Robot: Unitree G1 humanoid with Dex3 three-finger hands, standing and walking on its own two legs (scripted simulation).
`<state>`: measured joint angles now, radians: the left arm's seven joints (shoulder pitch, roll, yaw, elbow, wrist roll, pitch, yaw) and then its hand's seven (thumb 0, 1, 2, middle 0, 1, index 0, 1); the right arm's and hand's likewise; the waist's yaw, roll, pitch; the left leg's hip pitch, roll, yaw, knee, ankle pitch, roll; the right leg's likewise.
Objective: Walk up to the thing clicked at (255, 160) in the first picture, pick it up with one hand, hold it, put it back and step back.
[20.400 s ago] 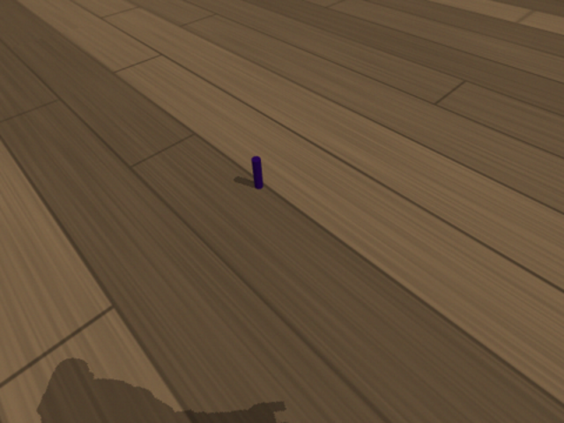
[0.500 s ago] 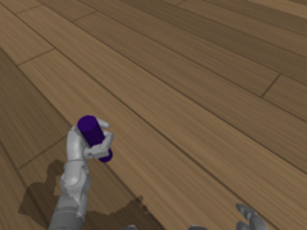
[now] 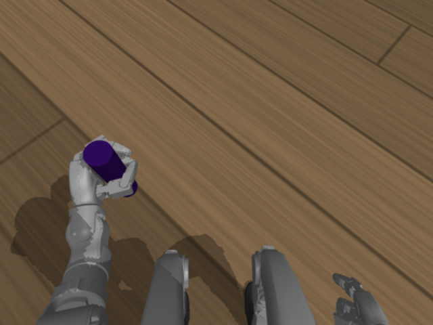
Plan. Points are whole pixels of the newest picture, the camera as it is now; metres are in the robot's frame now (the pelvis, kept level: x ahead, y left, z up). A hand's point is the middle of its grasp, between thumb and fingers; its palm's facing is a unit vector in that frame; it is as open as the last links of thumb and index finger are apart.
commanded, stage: crouch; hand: left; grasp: from the side
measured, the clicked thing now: (115, 173) +0.39 +0.21 -0.03
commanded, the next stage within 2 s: lower in 1.26 s
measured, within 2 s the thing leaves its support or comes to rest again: neither
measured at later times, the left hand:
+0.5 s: hand (138, 195) +0.41 +0.21 -0.24, palm faces +0.18 -0.98 -0.03, open 5.6 cm
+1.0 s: hand (143, 200) +0.42 +0.22 -0.33, palm faces +0.17 -0.99 -0.01, open 5.6 cm
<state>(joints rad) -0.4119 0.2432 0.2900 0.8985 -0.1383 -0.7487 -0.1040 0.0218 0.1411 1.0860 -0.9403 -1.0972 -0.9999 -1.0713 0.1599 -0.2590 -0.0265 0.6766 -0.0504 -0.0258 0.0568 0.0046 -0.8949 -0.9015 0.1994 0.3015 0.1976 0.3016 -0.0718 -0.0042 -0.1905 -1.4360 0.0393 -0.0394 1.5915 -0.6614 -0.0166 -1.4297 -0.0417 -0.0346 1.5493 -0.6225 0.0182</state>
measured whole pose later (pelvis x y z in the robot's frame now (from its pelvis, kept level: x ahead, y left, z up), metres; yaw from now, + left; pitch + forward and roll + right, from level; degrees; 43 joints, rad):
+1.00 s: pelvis -0.06 +0.01 -0.26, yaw -5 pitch +29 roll -8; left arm -0.73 0.53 0.53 1.18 -0.08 -0.80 -0.16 0.02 0.14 1.08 -0.94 -1.10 -1.00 -1.07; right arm 0.06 -0.31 0.14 0.71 -0.16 0.02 0.10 0.00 -0.91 -0.90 0.20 0.30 0.20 0.30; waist -0.20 -0.05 0.02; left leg -2.25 0.01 -0.16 2.45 -0.71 -0.02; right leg -2.20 -0.03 -0.07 2.33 -0.63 0.03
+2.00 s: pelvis -0.07 +0.02 -0.29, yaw -11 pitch +19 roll -15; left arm -0.73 0.76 0.56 1.38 -0.06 -0.98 -0.07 0.02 0.15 1.07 -0.94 -1.10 -1.00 -1.07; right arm -0.08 -0.37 0.39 0.61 -0.29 0.05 0.14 0.00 -0.92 -0.90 0.20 0.30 0.20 0.30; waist -0.28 -0.19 0.24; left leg -2.25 0.00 -0.29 2.61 -0.72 -0.01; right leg -2.14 0.01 -0.17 2.39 -0.61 0.07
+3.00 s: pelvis -0.07 +0.03 -0.29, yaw -14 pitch +15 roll -18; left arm -0.74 0.87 0.53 1.48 -0.07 -1.08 0.01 0.01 0.14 0.98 -0.96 -1.05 -1.02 -1.02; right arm -0.17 -0.37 0.51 0.56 -0.35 0.06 0.14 -0.01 -0.91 -0.89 0.21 0.30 0.20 0.30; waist -0.29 -0.26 0.32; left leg -2.22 0.01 -0.36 2.65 -0.74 -0.01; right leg -2.09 0.03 -0.23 2.36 -0.58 0.08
